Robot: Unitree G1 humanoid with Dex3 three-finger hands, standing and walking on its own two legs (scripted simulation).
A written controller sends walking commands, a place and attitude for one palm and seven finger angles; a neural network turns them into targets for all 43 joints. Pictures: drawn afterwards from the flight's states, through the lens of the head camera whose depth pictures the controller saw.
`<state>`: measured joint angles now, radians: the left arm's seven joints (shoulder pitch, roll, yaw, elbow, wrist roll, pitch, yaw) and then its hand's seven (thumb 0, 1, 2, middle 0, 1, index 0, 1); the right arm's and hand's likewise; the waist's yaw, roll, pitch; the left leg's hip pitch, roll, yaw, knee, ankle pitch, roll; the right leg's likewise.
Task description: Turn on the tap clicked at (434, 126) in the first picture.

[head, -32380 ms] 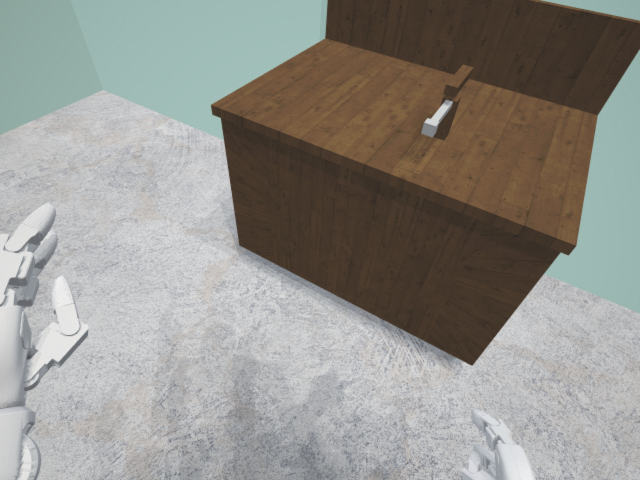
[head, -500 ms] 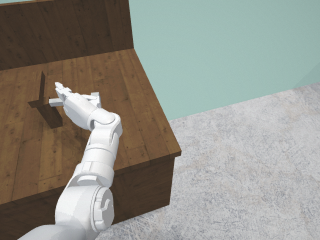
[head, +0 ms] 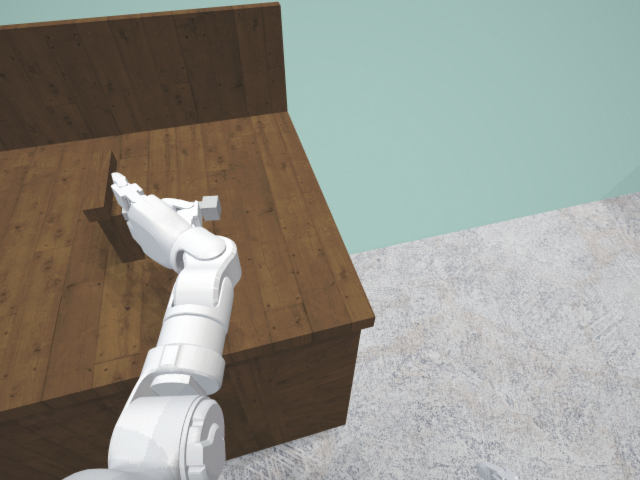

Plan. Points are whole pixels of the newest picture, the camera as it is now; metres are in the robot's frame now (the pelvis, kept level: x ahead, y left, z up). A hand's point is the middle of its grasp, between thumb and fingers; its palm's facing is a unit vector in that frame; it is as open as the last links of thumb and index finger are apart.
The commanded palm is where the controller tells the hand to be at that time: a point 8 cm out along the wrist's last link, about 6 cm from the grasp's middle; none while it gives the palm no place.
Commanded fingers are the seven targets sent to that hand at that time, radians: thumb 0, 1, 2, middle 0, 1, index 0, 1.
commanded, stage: lift the hand up off the lever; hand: left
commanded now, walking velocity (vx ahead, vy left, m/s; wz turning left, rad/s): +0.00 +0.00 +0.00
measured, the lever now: (211, 208) +0.51 +0.19 +0.05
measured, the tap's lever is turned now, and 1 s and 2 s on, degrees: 79 79 79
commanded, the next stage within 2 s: draw the hand back beside the body in 0.14 s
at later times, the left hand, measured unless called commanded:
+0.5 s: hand (212, 222) +0.39 +0.15 +0.13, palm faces +0.35 -0.93 -0.10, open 7.8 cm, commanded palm +0.34 +0.20 +0.14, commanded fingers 0.00 0.90 0.90 -0.16 -0.19 -0.16 -0.19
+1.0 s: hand (132, 297) +0.28 +0.20 +0.15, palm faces +0.19 -0.95 -0.24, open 7.6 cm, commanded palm +0.24 +0.25 +0.17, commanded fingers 0.00 0.90 0.90 -0.19 -0.27 -0.19 -0.27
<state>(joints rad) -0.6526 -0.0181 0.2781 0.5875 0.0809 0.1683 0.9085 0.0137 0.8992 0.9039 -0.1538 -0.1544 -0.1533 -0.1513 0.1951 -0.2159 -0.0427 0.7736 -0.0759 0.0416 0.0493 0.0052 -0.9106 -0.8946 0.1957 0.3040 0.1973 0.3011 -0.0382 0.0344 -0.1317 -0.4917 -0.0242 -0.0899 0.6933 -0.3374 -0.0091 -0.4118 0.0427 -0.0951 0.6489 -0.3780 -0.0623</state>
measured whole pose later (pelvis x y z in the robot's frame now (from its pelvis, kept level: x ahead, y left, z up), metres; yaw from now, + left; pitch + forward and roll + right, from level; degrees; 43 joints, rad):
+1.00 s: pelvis -0.01 +0.02 +0.02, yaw -4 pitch -5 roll +0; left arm 0.12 0.29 0.12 -0.05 -0.08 -0.07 0.10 0.01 0.89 0.90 -0.19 -0.24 -0.19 -0.24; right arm 0.16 -0.20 0.03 0.60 0.01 0.00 -0.03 0.01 -0.91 -0.89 0.20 0.30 0.20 0.30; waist 0.01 0.04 0.02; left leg -0.11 -0.01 -0.02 0.42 -0.23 0.01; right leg -0.06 0.05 -0.02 0.38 -0.24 -0.04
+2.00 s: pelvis -0.02 +0.02 +0.02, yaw -2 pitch -3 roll -1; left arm 0.39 0.38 0.34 -0.37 -0.08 -0.14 0.10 0.01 0.89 0.90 -0.21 -0.31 -0.21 -0.30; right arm 0.17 -0.23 0.00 0.62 0.01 -0.01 -0.05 0.01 -0.91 -0.89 0.20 0.30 0.20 0.30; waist 0.03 0.07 0.02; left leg -0.21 -0.01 -0.05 0.50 -0.24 0.02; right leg -0.13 0.05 -0.05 0.42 -0.25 -0.03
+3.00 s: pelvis -0.17 +0.04 +0.01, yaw -2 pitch +4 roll -2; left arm 0.46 0.37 0.38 -0.53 -0.04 -0.19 0.14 0.01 0.89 0.90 -0.21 -0.31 -0.21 -0.30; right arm 0.18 -0.16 0.00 0.62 -0.02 -0.09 -0.04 0.01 -0.91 -0.89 0.20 0.30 0.20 0.30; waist 0.05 0.01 -0.01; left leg -0.50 0.03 0.01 0.45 -0.01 0.02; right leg -0.15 0.06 0.04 0.53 -0.39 -0.01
